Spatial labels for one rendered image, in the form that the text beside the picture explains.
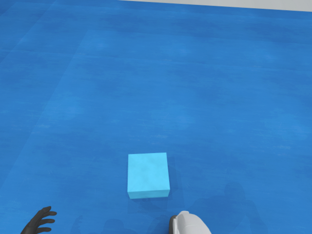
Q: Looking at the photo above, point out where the robot right shin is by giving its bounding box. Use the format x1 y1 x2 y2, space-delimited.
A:
177 211 189 216

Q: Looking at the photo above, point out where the robot left hand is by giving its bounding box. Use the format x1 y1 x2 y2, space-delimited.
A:
20 206 57 234

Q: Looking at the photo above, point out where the carton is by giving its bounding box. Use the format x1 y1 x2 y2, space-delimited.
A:
127 153 170 199

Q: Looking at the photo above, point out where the right robot thigh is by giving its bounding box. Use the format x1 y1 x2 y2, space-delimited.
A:
173 214 211 234

